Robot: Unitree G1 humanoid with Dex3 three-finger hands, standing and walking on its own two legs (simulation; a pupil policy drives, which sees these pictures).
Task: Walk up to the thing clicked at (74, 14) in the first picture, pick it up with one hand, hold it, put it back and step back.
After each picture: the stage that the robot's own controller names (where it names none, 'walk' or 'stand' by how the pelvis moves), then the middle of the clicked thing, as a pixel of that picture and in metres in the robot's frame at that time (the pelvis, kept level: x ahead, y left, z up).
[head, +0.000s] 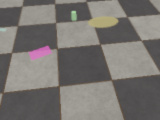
stand; (73, 15) +1.92 +0.19 -0.72
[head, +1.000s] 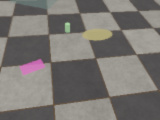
walk; (67, 27) +1.79 +0.22 -0.72
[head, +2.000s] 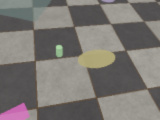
walk; (59, 51) +1.19 +0.23 -0.71
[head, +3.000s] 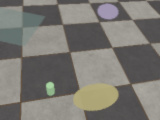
walk; (50, 88) +0.74 +0.25 -0.72
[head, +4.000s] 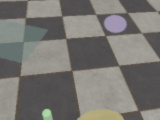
stand; (47, 116) +0.53 +0.26 -0.71
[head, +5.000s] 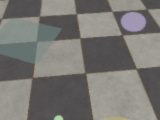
stand; out of the picture +0.45 +0.21 -0.70
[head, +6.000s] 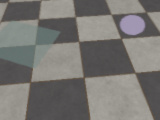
stand; out of the picture +0.41 +0.22 -0.71
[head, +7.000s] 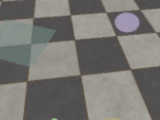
stand; out of the picture +0.42 +0.24 -0.72
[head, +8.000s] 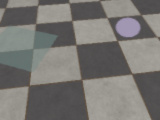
stand; out of the picture +0.42 +0.24 -0.73
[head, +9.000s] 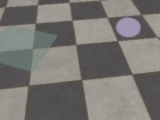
stand; out of the picture +0.41 +0.24 -0.73
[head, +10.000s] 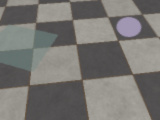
stand; out of the picture +0.41 +0.23 -0.73
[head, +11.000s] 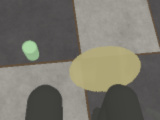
go down; (31, 51) +0.50 +0.23 -0.37
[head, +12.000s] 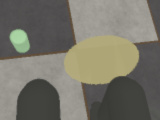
go down; (20, 41) +0.51 +0.25 -0.31
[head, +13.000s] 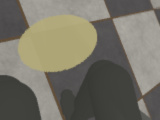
close in; out of the picture +0.49 +0.29 -0.23
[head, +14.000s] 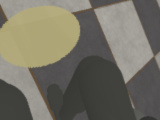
close; out of the picture +0.48 +0.31 -0.23
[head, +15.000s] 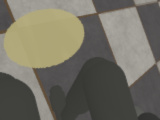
lift; out of the picture +0.44 +0.25 -0.24
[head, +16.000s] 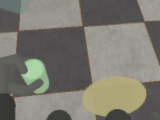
lift; (36, 77) +0.35 +0.17 -0.02
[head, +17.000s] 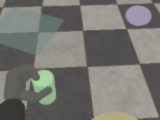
hold; (45, 88) +0.33 +0.16 +0.01
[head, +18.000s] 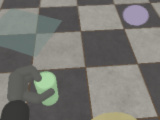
crouch; (47, 89) +0.33 +0.15 +0.00
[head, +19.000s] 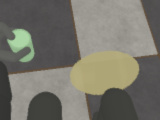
crouch; (22, 46) +0.46 +0.20 -0.09
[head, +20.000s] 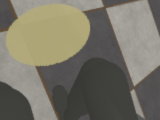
lower; out of the picture +0.45 +0.26 -0.23
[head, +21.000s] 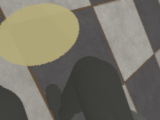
lower; out of the picture +0.45 +0.28 -0.23
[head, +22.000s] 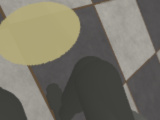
lower; out of the picture +0.46 +0.28 -0.23
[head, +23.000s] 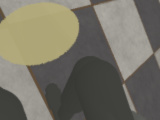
lower; out of the picture +0.46 +0.28 -0.24
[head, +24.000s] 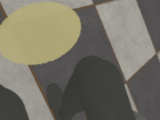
loosen; out of the picture +0.46 +0.28 -0.23
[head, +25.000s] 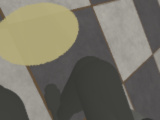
withdraw; out of the picture +0.45 +0.27 -0.24
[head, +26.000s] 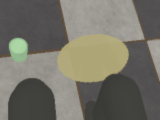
walk; (18, 50) +0.46 +0.22 -0.28
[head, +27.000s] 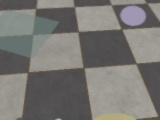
stand; out of the picture +0.40 +0.17 -0.64
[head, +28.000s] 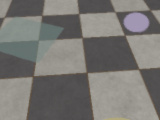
stand; out of the picture +0.41 +0.18 -0.67
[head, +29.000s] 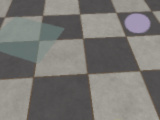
stand; out of the picture +0.40 +0.17 -0.67
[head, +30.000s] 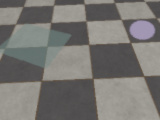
walk; out of the picture +0.42 +0.17 -0.72
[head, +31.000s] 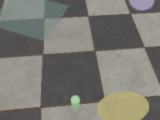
walk; (75, 102) +0.50 +0.08 -0.71
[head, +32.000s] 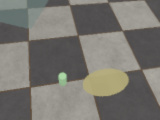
walk; (62, 79) +0.69 +0.14 -0.70
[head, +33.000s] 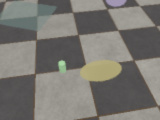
stand; (62, 67) +0.98 +0.28 -0.70
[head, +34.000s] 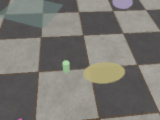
stand; (66, 66) +0.98 +0.19 -0.72
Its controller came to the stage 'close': yes
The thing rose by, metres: 0.70
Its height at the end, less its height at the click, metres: +0.00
